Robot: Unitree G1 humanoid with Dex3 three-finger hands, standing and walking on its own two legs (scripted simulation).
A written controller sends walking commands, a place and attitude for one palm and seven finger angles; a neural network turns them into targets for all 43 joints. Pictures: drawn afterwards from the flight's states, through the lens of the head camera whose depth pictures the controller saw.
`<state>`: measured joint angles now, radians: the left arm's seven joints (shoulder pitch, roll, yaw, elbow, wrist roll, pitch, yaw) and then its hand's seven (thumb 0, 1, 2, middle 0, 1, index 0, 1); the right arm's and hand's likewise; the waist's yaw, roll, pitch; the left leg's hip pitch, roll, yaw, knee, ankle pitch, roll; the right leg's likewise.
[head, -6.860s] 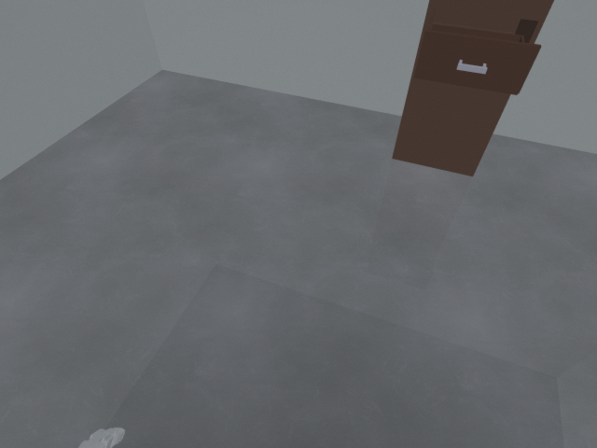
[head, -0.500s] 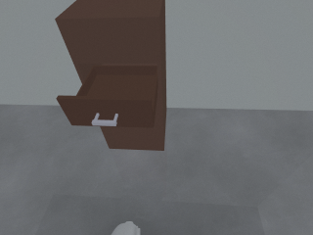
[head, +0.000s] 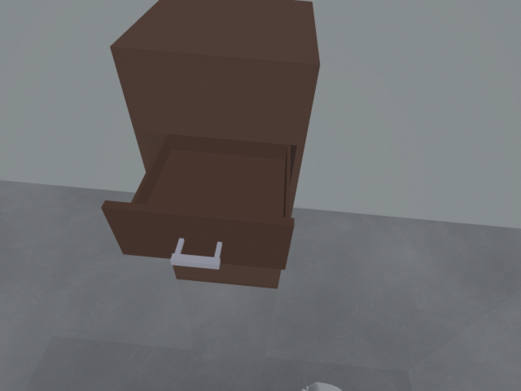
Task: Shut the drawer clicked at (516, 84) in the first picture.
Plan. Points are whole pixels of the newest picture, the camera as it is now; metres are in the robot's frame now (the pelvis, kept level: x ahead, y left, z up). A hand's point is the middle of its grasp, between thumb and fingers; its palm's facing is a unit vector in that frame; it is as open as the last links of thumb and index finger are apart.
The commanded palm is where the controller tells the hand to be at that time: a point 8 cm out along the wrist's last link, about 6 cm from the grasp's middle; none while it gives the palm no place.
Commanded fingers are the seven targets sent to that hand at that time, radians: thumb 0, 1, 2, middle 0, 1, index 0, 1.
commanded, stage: take the last steps up to it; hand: left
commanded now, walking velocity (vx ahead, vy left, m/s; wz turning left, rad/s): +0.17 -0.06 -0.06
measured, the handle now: (197, 253) +0.40 +0.16 -0.10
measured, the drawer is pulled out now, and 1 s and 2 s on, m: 0.26 0.26 0.26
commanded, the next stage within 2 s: come to a stop and stand still in 0.08 s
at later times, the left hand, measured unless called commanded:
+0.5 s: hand (187, 377) +0.18 +0.14 -0.17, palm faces +0.01 -0.97 -0.23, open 7.2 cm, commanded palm none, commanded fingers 0.00 0.90 0.90 -0.20 -0.30 -0.20 -0.30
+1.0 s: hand out of the picture +0.03 +0.26 -0.17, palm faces +0.02 -0.96 -0.27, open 7.4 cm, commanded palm none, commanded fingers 0.00 0.90 0.90 -0.20 -0.30 -0.20 -0.30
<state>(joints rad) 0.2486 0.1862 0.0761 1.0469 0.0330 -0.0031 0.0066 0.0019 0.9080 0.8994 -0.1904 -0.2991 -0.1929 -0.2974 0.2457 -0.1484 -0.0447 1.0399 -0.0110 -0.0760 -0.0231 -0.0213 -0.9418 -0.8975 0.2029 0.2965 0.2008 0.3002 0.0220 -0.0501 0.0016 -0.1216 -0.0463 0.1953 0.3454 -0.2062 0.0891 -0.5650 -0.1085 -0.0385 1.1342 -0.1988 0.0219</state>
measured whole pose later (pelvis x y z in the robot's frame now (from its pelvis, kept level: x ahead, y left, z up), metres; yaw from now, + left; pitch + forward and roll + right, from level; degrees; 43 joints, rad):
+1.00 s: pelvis +0.02 +0.05 -0.01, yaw -2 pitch -1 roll +1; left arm 0.39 0.21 0.05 0.93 0.05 0.08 -0.01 0.00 0.90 0.90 -0.19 -0.30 -0.20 -0.30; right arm 0.27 -0.22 -0.03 0.92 -0.04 0.02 -0.02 0.00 -0.90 -0.90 0.21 0.30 0.20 0.30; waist 0.01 0.02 -0.02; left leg -0.27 -0.03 0.13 0.52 -0.23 0.07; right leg -0.32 0.02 -0.02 0.74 -0.42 -0.03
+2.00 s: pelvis +0.06 +0.04 +0.00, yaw -2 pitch -1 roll +1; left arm 0.31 0.15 -0.01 1.07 0.01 0.00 0.03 0.01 0.91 0.90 -0.20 -0.30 -0.20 -0.30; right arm 0.25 -0.17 0.01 1.10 -0.01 -0.02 -0.03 0.00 -0.91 -0.90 0.20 0.30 0.20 0.30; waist 0.01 0.00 0.01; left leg -0.16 -0.04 0.03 0.39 -0.22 0.04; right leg -0.09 0.03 -0.02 0.40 -0.29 -0.05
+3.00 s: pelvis +0.07 -0.07 -0.03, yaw +1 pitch +1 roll +0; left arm 0.30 0.18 0.02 0.93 0.04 0.04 0.03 0.00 0.90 0.90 -0.19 -0.30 -0.20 -0.30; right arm 0.20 -0.23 -0.06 0.94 -0.03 0.06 -0.01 0.01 -0.94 -0.90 0.20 0.30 0.20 0.30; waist 0.01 0.06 0.05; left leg -0.51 -0.03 0.01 0.83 -0.36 0.01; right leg -0.26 -0.05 0.05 0.71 -0.49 0.04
